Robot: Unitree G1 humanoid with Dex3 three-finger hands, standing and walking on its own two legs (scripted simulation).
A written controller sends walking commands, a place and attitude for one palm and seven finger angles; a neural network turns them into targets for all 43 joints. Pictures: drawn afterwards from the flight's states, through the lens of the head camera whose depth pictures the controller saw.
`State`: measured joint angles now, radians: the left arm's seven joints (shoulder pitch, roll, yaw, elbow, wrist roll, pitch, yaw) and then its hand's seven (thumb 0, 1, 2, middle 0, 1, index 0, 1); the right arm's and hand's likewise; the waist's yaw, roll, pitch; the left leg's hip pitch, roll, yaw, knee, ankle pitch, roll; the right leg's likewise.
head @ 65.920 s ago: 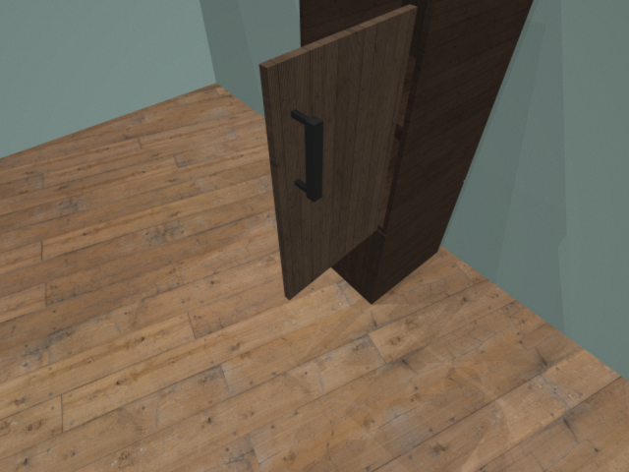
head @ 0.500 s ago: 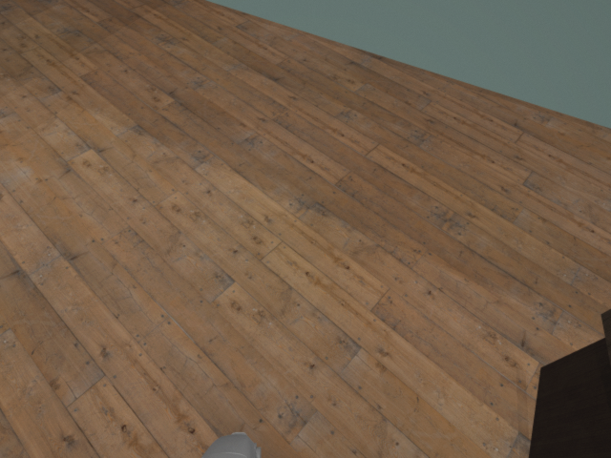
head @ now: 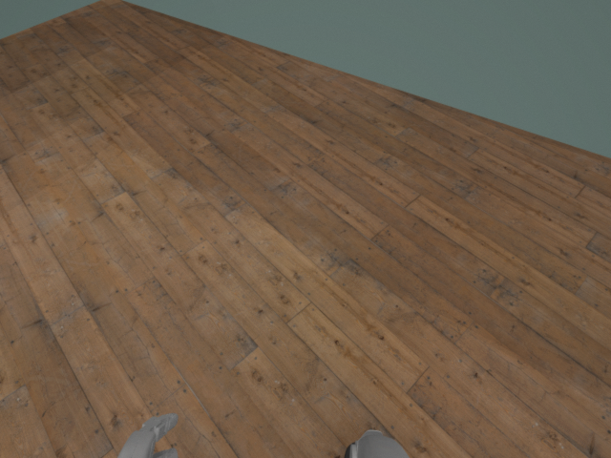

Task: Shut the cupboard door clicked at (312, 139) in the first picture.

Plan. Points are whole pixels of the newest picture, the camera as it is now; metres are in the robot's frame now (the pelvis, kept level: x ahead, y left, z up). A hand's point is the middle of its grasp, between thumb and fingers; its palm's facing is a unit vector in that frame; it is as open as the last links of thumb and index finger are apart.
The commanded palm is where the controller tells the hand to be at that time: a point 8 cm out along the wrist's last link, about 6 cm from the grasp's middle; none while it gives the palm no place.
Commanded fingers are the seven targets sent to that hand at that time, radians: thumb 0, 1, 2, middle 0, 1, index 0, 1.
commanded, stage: walk to a spot facing it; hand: left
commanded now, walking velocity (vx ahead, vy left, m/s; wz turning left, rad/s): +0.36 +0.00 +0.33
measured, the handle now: out of the picture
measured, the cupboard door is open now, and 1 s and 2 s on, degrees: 11 11 11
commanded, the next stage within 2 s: turn to face it in 0.46 s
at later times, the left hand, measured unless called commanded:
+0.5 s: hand out of the picture +0.15 +0.17 -0.18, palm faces +0.32 -0.93 -0.17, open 7.3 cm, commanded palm none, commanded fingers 0.00 0.90 0.90 -0.20 -0.30 -0.20 -0.30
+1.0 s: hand (175, 304) +0.40 +0.25 -0.16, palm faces +0.21 -0.96 -0.17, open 7.4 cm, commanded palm none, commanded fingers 0.00 0.90 0.90 -0.20 -0.30 -0.20 -0.30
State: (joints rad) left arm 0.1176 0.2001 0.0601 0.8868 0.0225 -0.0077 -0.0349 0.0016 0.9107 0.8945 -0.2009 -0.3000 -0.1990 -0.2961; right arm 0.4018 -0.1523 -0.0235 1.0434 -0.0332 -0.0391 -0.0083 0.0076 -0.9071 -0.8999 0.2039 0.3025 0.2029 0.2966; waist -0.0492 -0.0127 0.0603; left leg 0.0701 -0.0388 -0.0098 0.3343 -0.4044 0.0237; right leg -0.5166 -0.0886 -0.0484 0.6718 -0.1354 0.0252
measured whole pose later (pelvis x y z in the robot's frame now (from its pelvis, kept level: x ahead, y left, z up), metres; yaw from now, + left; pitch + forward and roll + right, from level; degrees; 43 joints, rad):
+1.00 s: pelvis +0.37 +0.06 +0.01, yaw +9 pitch +0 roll -1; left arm 0.22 0.17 0.07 0.94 0.03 0.06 -0.01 0.00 0.91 0.89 -0.20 -0.30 -0.20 -0.30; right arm 0.21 -0.18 -0.02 0.97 -0.03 0.01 -0.03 0.00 -0.93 -0.90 0.20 0.30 0.20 0.30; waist 0.00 0.00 0.05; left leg -0.19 0.05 0.21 0.52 -0.34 0.06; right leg -0.38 -0.04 -0.07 0.75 -0.32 0.03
